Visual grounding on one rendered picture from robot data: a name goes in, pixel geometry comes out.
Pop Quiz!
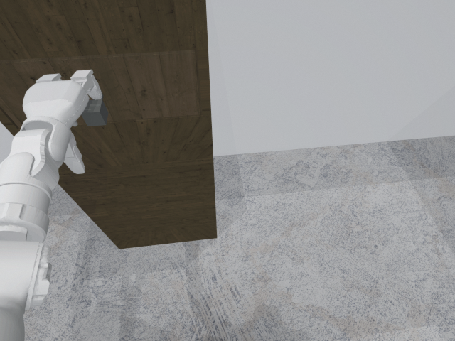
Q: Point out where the drawer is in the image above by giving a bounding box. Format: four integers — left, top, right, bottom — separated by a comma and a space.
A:
0, 50, 200, 128

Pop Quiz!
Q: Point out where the robot left upper arm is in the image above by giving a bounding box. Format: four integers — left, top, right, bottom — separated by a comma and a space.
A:
0, 240, 52, 341

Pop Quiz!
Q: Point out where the handle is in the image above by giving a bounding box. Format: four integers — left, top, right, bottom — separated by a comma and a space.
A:
81, 93, 109, 126

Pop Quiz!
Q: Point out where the left robot forearm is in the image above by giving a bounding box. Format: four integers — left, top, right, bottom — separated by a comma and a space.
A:
0, 116, 71, 243

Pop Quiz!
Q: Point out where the cabinet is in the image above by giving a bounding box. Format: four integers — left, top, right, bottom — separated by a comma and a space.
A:
0, 0, 217, 249

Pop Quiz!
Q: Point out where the left robot hand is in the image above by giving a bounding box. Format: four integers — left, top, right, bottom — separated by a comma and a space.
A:
23, 70, 102, 174

